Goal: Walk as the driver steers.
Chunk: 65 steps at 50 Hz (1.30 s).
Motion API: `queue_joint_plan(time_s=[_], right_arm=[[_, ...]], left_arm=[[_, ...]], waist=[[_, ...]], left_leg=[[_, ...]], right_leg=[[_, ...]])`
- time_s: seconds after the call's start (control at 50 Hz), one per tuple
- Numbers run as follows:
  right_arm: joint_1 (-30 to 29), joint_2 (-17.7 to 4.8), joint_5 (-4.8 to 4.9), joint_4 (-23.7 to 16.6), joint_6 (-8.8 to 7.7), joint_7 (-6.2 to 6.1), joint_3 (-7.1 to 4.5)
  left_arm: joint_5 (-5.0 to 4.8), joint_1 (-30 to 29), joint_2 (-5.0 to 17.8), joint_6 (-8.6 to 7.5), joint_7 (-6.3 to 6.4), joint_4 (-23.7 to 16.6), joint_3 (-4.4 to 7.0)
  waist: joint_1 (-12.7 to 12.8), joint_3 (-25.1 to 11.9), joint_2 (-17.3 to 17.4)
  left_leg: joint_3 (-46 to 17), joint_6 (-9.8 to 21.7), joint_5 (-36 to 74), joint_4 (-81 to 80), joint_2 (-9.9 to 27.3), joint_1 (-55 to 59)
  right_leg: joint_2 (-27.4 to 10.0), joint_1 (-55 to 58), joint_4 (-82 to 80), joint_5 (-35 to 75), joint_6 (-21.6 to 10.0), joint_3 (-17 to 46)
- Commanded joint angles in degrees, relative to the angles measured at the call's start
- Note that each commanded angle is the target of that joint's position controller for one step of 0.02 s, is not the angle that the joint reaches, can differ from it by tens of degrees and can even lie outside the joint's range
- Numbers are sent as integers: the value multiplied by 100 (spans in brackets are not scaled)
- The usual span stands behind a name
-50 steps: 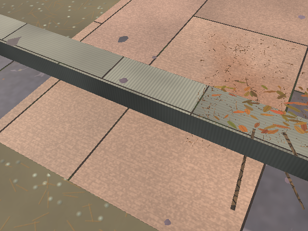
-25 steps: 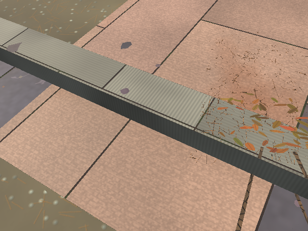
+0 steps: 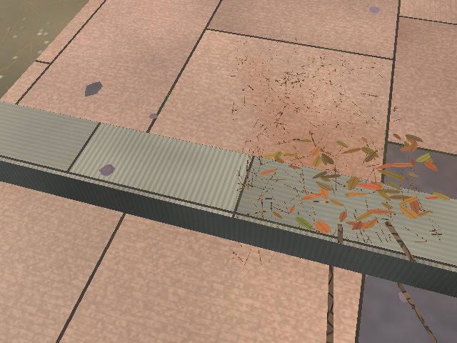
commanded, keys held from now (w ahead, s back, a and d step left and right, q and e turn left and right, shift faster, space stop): e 0.64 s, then no key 0.36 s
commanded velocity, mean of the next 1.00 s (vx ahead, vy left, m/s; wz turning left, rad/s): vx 0.02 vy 0.00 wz -0.47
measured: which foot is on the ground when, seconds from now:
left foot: down 0.00-0.10, up 0.12-0.54, down 0.56-1.00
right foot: up 0.00-0.08, down 0.10-0.56, up 0.58-0.94, down 0.96-1.00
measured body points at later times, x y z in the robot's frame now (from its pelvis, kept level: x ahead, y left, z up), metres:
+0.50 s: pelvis +0.04 +0.00 +0.00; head +0.07 -0.03 +0.45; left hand +0.27 +0.23 -0.07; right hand +0.12 -0.32 -0.11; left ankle +0.09 +0.14 -0.71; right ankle +0.05 -0.10 -0.74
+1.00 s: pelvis +0.03 -0.01 +0.00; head +0.05 -0.03 +0.45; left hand +0.30 +0.14 -0.09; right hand +0.00 -0.31 -0.12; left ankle +0.09 +0.12 -0.73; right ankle -0.02 -0.12 -0.74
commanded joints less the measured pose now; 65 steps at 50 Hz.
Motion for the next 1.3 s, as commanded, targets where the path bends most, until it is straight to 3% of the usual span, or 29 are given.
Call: queue_joint_plan(time_s=[0.02, 0.08, 0.1, 0.12, 0.14, 0.16, 0.2, 0.24, 0.34, 0.44, 0.5, 0.54, 0.56, 0.58, 0.6, 0.62, 0.64, 0.68, 0.74, 0.82, 0.88, 0.92, 0.94, 0.96, 0.98, 1.0, 1.02, 1.1, 1.3], right_arm=[[-243, -877, 18, -448, 61, 4, -195], [-70, -923, 86, -440, 225, 2, -230], [-205, -839, 408, -452, 211, -91, -245], [-193, -526, 227, -645, 197, -150, -145], [-850, -787, 185, -840, 174, -239, -236], [-695, -779, 254, -832, 173, -255, -274], [-287, -869, 217, -583, 196, -305, -357], [-155, -799, 151, -529, 176, -284, -374], [-383, -527, 235, -660, 131, -228, -273], [-440, -672, 280, -729, 60, -120, -272], [-276, -761, 296, -732, -22, -39, -290], [112, -800, 293, -643, -61, 3, -327], [313, -1050, 243, -596, -50, -9, -406], [278, -1405, 147, -662, 15, -55, -467], [182, -1515, -35, -693, 29, -26, -486], [-135, -1198, 10, -882, -1, -48, -407], [-395, -930, 78, -940, 2, -82, -343], [-447, -791, 208, -971, 24, -126, -281], [-96, -853, 174, -895, 107, -178, -268], [-31, -1062, 215, -873, 176, -156, -309], [88, -1184, 283, -799, 204, -88, -317], [44, -1072, 367, -752, 203, -65, -249], [309, -904, 362, -639, 152, -43, -180], [430, -625, 153, -674, 69, 11, -67], [610, -330, 63, -718, -3, 34, 20], [261, -610, 69, -709, 18, -7, -18], [137, -697, 100, -723, 29, -10, -34], [206, -830, 134, -557, 93, -59, -48], [389, -785, 159, -136, 92, -124, -35]], left_arm=[[-9, 442, 351, 64, -133, -280, 50], [58, 520, 399, -28, -145, -280, 74], [-138, 400, 1031, 10, 95, -486, 307], [-151, 212, 1519, 29, 305, -768, 373], [58, 647, 1504, -93, 306, -702, 370], [84, 512, 1316, -245, 302, -700, 322], [-104, -175, 962, -366, 307, -874, 248], [-118, -277, 805, -345, 326, -967, 170], [-164, -35, 955, -251, 371, -1041, 241], [-128, -182, 1098, -160, 326, -1199, 302], [-185, -311, 1103, -136, 293, -1264, 313], [-270, -490, 1057, -98, 308, -1316, 300], [-264, -388, 895, -86, 323, -1334, 261], [-182, -21, 499, -82, 298, -1291, 167], [-221, -113, 887, -155, 282, -1487, 294], [-160, -25, 1292, -183, 272, -1356, 411], [-189, 53, 1338, -160, 257, -1227, 463], [-153, 151, 1000, -67, 279, -1093, 384], [-218, -164, 662, -76, 269, -1256, 235], [-135, -417, 412, -115, 232, -1376, 62], [-174, -313, 523, -124, 207, -1313, 71], [-155, 52, 498, -130, 188, -1122, 86], [-126, 49, 625, -124, 204, -1138, 107], [-87, 153, 922, -105, 262, -1202, 150], [31, -233, 1047, -93, 262, -1273, 126], [30, -413, 613, -154, 190, -1316, 36], [45, -519, 456, -212, 140, -1261, -22], [30, -358, 488, -331, 97, -1108, -51], [-17, -413, 405, -333, 103, -898, -61]], waist=[[137, -876, 874], [218, -702, 353], [211, -419, -486], [25, -314, -1873], [513, -363, -1519], [305, -394, -1184], [-8, -528, -625], [-93, -827, -468], [70, -961, -574], [124, -941, -837], [71, -1043, -905], [-188, -1069, -843], [-174, -1158, -546], [111, -1213, 846], [111, -836, 1768], [144, -734, 1152], [230, -680, 894], [163, -579, 744], [-48, -577, 859], [-202, -747, 1073], [-229, -743, 1156], [10, -708, 1015], [8, -733, 808], [-98, -1084, 30], [-419, -1061, -1074], [-155, -994, -790], [-181, -876, -720], [-99, -454, -590], [-113, -498, -83]], left_leg=[[-846, 827, 62, -840, 1641, -129], [-618, 322, -889, -37, 1488, -380], [-491, 66, -1520, 601, 1140, -760], [126, -534, -2456, 2237, 117, -1799], [-834, -492, -3065, 3541, -271, -2096], [-1257, -423, -2666, 3944, -145, -2258], [-1414, -385, -1707, 3852, -7, -2251], [-1378, -494, -1332, 3958, -104, -1895], [-1458, -727, -1118, 2623, -261, -1681], [-1503, -704, -1317, 1639, -409, -892], [-1519, -588, -1291, 930, -451, -475], [-1387, -417, -381, -336, -397, 325], [-1695, -207, 102, -609, 156, 1074], [-2816, 306, 944, -691, 1437, 1745], [-3939, 1249, 1559, -859, 2178, 1282], [-3587, 1347, 1515, -828, 2138, 1175], [-2976, 1079, 1365, -734, 1736, 1119], [-2413, 932, 1375, -652, 1329, 1165], [-1955, 1060, 1714, -702, 1145, 1364], [-1713, 1073, 1802, -630, 1202, 1403], [-1772, 1056, 1820, -495, 1258, 1236], [-1680, 821, 1619, -200, 1135, 961], [-1604, 478, 1209, -88, 1005, 625], [-1274, 8, 215, 489, 655, 126], [-866, -391, -1289, 519, 224, -116], [-992, -545, -1295, 436, 247, 256], [-972, -565, -802, 275, 224, 351], [-1016, -562, -127, 96, 253, 550], [-1004, -607, 55, -90, 284, 808]], right_leg=[[73, 1238, -500, 157, -120, -114], [314, 1987, -1744, 395, -307, -81], [-334, 1922, -2552, 822, -650, 904], [-1593, 2138, -3326, 1373, -1451, 2903], [-1918, 1720, -3739, 1099, -2060, 3649], [-1651, 1808, -3675, 1064, -1897, 3222], [-1098, 1905, -3418, 1125, -1222, 2409], [-883, 1882, -3218, 2146, -1152, 2078], [-692, 2269, -3028, 2272, -1207, 2123], [-648, 1925, -2970, 2069, -1254, 2636], [-591, 2052, -2778, 2504, -1174, 2976], [-326, 1831, -2501, 2393, -896, 2921], [-54, 1284, -2133, 1533, -609, 2696], [707, 341, -780, -594, -254, 1720], [1098, -678, 243, -1777, 15, 1126], [696, -710, 1158, -1403, 186, 1243], [643, -707, 1485, -1005, 274, 1169], [627, -802, 1967, -561, 482, 1106], [590, -718, 1440, -364, 614, 797], [284, 164, -186, -452, 628, 441], [338, 909, -1295, -186, 526, 150], [449, 1765, -2788, 939, 273, 20], [307, 2378, -3258, 1547, 99, 285], [-512, 3193, -3078, 3070, -114, 1215], [-1197, 2749, -2858, 3391, -763, 1806], [-1052, 2285, -2926, 2563, -996, 1741], [-728, 2189, -2936, 1860, -791, 1495], [-294, 1805, -2911, 1483, -367, 1213], [-107, 1869, -2808, 1778, -359, 1026]])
